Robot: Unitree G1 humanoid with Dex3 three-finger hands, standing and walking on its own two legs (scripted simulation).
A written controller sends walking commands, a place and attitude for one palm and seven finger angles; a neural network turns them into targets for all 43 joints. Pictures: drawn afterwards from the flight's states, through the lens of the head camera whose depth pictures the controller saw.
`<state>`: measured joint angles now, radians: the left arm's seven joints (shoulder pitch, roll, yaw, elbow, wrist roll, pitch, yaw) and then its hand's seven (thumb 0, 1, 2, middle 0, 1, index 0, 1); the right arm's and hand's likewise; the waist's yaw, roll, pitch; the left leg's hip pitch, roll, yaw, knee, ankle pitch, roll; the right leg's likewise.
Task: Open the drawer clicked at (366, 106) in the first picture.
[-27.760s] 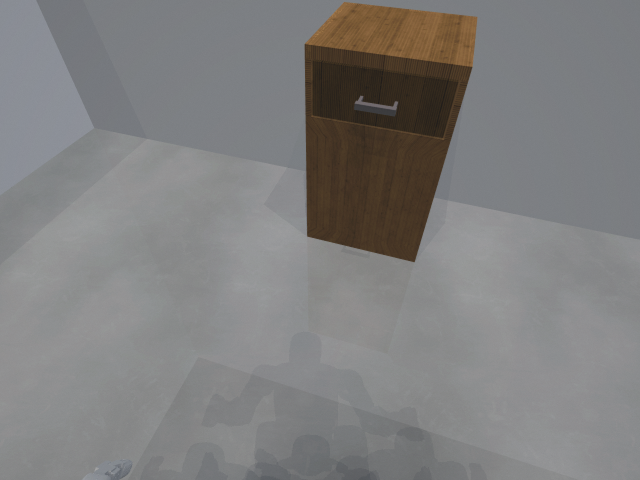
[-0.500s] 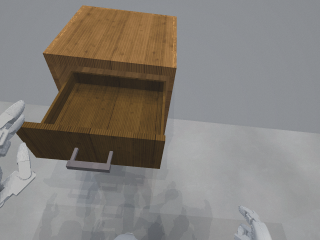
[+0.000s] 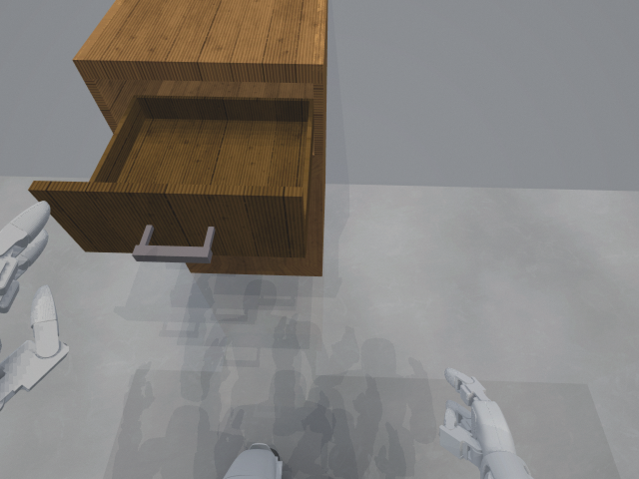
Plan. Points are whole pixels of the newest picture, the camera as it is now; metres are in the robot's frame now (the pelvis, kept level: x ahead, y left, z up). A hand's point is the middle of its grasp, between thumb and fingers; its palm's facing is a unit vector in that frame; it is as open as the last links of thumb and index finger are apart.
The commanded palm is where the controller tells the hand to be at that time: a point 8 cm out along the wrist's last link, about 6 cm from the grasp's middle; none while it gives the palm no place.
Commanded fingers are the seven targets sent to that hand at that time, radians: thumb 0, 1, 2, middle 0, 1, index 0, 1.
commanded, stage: stop stepping back and stand still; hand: left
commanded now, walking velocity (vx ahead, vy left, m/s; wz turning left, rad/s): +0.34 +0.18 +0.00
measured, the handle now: (176, 243) +0.47 +0.27 -0.08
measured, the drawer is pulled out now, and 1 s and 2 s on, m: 0.29 0.29 0.29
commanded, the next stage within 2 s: let the arm hang, fingers relaxed in 1.20 s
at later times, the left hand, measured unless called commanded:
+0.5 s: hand out of the picture +0.10 +0.23 +0.18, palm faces +0.39 -0.77 -0.51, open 7.4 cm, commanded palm +0.04 +0.27 +0.19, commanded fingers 0.00 0.90 0.90 -0.20 -0.30 -0.20 -0.30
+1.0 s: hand out of the picture +0.13 +0.24 +0.17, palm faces +0.36 -0.79 -0.49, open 7.4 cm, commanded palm +0.05 +0.29 +0.19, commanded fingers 0.00 0.90 0.90 -0.20 -0.30 -0.20 -0.30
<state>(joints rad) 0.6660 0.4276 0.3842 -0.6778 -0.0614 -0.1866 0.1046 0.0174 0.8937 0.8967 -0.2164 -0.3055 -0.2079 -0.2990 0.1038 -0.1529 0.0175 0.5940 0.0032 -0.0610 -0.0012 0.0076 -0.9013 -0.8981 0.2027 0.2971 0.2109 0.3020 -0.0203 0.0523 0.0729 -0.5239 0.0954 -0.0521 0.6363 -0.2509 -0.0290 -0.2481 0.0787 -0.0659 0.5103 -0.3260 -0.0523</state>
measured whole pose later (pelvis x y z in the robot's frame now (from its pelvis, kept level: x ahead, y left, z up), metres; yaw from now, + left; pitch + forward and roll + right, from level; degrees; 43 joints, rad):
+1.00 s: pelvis -0.06 +0.00 +0.01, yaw +4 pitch +0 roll -1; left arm 0.66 0.42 0.38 -0.63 -0.04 -0.21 0.16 0.02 0.89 0.90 -0.21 -0.31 -0.21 -0.30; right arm 0.20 -0.17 0.02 0.61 0.01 -0.09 -0.02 0.01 -0.90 -0.90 0.20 0.30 0.21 0.30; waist -0.04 -0.01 0.07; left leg -0.26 0.04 0.04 0.53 -0.27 -0.01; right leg -0.22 0.05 -0.07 0.46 -0.24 -0.04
